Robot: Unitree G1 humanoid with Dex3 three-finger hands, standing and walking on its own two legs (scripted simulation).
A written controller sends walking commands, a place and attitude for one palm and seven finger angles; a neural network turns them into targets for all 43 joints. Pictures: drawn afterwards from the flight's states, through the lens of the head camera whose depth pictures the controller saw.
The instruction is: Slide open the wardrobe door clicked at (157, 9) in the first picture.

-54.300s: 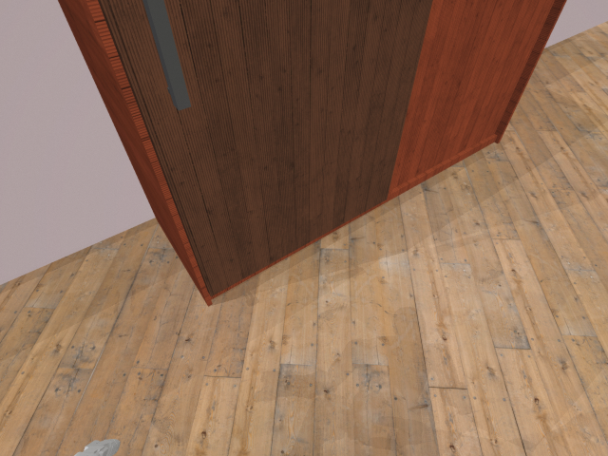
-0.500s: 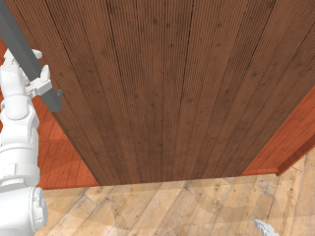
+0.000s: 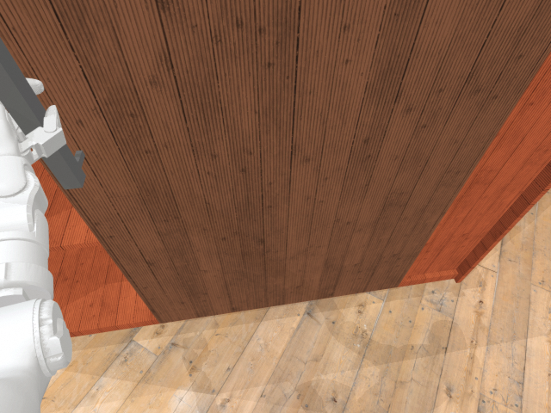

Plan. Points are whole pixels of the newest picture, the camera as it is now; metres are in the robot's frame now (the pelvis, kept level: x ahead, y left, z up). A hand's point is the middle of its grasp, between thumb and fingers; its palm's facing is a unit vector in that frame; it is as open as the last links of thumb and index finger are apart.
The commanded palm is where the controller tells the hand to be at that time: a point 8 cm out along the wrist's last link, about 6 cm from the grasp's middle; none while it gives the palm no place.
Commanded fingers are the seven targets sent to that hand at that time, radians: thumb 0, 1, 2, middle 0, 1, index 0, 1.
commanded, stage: stop walking and hold the door there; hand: left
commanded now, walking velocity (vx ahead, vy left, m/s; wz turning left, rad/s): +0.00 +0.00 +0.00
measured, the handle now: (25, 87) +0.48 +0.34 +0.23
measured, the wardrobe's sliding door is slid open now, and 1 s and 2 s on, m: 0.61 0.60 0.60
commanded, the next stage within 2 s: loosen the grip on the handle in 1.22 s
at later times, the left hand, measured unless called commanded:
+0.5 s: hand (48, 133) +0.43 +0.32 +0.19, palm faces +0.36 -0.92 -0.17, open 6.1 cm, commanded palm +0.39 +0.36 +0.17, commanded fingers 0.00 0.90 0.90 -0.45 -1.40 -0.45 -1.40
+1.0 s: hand (49, 133) +0.43 +0.31 +0.19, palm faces +0.36 -0.92 -0.16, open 6.2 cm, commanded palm +0.40 +0.35 +0.17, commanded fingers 0.00 0.90 0.90 -0.45 -1.40 -0.45 -1.40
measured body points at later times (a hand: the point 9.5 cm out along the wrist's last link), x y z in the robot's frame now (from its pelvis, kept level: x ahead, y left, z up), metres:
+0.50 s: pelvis -0.01 +0.07 -0.01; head +0.03 +0.06 +0.44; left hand +0.41 +0.36 +0.20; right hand +0.13 -0.20 -0.12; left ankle +0.01 +0.15 -0.73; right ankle -0.01 -0.08 -0.69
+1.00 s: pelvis -0.03 +0.06 +0.00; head +0.02 +0.06 +0.45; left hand +0.41 +0.36 +0.20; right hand +0.09 -0.21 -0.11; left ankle +0.01 +0.15 -0.73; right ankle -0.03 -0.03 -0.73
